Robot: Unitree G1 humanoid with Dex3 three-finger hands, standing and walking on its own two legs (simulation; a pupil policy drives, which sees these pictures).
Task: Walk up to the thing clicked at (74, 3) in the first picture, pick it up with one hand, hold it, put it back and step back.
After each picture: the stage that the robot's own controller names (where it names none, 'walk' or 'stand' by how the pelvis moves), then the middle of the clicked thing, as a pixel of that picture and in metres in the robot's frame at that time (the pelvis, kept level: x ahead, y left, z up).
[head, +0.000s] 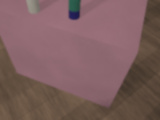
stand; out of the picture +0.85 +0.03 +0.06
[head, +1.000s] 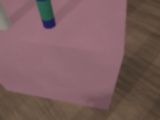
walk; (44, 4) +0.74 +0.18 +0.07
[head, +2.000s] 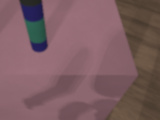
stand; (35, 23) +0.53 +0.16 +0.09
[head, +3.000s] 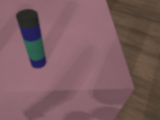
stand; (33, 42) +0.49 +0.18 +0.05
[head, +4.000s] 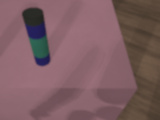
stand; (38, 40) +0.50 +0.17 +0.05
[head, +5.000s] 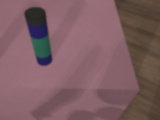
stand; (40, 40) +0.50 +0.16 +0.05
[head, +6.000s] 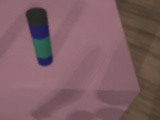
stand; (41, 40) +0.50 +0.15 +0.05
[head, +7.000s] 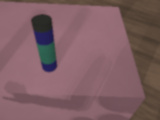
rise first; (46, 46) +0.48 +0.15 +0.06
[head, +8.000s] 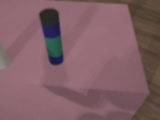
go down; (53, 40) +0.52 +0.14 +0.06
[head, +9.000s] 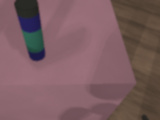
go down; (32, 33) +0.51 +0.14 +0.07
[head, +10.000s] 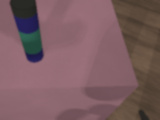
go down; (30, 34) +0.49 +0.14 +0.07
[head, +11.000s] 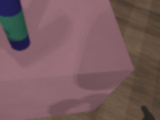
close in; (12, 17) +0.50 +0.16 +0.11
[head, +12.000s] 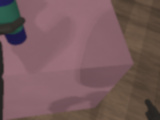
close; (5, 9) +0.52 +0.16 +0.12
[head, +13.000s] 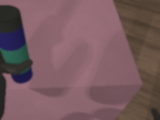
lift; (15, 50) +0.38 +0.18 +0.13
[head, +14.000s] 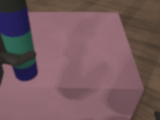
lift; (18, 41) +0.32 +0.16 +0.25
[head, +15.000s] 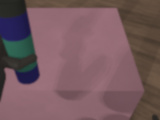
hold; (20, 45) +0.33 +0.16 +0.22
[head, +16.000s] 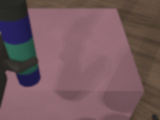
crouch; (21, 48) +0.33 +0.16 +0.22
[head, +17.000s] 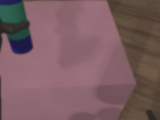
crouch; (12, 13) +0.44 +0.17 +0.24
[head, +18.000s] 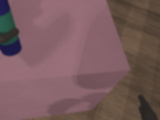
lower; (0, 20) +0.50 +0.18 +0.10
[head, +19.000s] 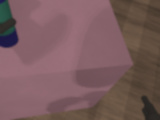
lower; out of the picture +0.52 +0.18 +0.12
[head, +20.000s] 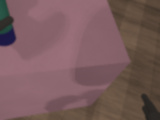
lower; out of the picture +0.52 +0.18 +0.12
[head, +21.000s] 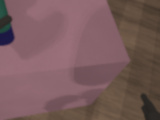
lower; out of the picture +0.52 +0.18 +0.12
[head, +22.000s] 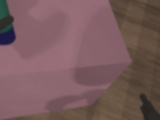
rest; out of the picture +0.52 +0.18 +0.12
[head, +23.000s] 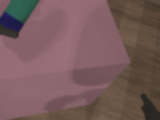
withdraw; (25, 0) +0.59 +0.09 +0.08
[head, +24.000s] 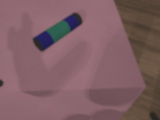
sink last; (59, 30) +0.62 +0.07 +0.00
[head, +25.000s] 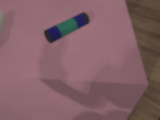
stand; (67, 26) +0.70 +0.09 +0.00
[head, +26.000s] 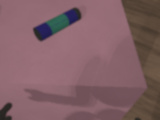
stand; (58, 23) +0.68 +0.10 +0.00
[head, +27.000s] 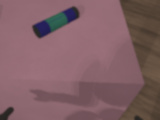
stand; (57, 21) +0.70 +0.11 +0.01
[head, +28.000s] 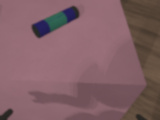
stand; (56, 21) +0.70 +0.11 +0.02
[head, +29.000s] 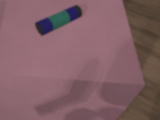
stand; (60, 19) +0.71 +0.10 +0.00
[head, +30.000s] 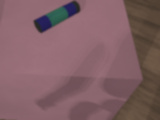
walk; (58, 16) +0.73 +0.10 -0.03
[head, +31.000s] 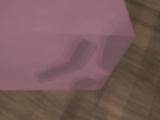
walk; out of the picture +0.90 +0.12 -0.02
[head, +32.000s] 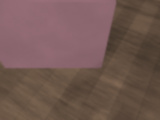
stand; out of the picture +1.21 +0.21 -0.01
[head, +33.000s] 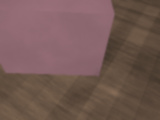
stand; out of the picture +1.25 +0.13 -0.04
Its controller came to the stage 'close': yes
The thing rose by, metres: 0.21
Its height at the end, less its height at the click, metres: -0.09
